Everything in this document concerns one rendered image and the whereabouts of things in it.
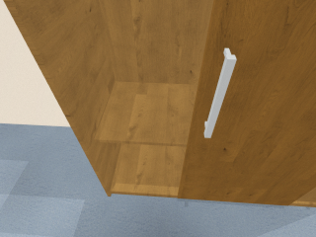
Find handle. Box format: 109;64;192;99
203;47;237;138

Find wardrobe door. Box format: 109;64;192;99
178;0;316;206
297;188;316;202

